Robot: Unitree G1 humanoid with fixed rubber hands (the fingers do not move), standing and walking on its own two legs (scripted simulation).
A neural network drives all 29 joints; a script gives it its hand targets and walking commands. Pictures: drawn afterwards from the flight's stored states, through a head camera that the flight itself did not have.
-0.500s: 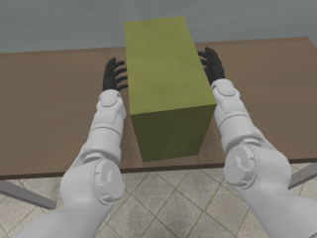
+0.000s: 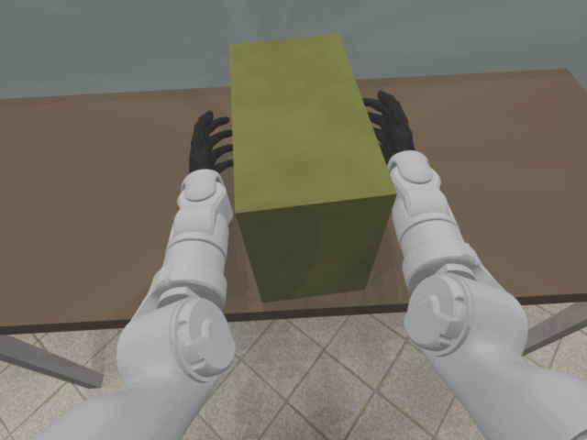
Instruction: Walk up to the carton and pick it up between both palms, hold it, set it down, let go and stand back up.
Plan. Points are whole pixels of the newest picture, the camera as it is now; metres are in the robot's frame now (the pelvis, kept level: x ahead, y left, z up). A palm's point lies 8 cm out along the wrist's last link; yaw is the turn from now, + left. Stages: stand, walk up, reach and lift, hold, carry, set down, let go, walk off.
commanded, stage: reach and lift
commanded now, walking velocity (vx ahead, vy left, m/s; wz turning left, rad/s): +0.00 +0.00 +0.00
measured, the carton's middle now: (299, 171) +0.49 +0.03 +0.06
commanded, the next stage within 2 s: none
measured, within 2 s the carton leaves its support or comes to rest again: leaves its support in 1.14 s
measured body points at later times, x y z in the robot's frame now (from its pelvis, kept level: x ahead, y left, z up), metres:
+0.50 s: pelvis +0.00 +0.00 +0.00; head +0.07 -0.01 +0.44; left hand +0.45 +0.16 +0.10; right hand +0.49 -0.10 +0.12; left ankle -0.02 +0.15 -0.74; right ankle -0.02 -0.09 -0.74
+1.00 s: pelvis -0.01 +0.00 +0.00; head +0.03 +0.00 +0.45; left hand +0.43 +0.16 +0.10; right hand +0.46 -0.10 +0.11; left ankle -0.02 +0.15 -0.74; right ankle -0.02 -0.09 -0.74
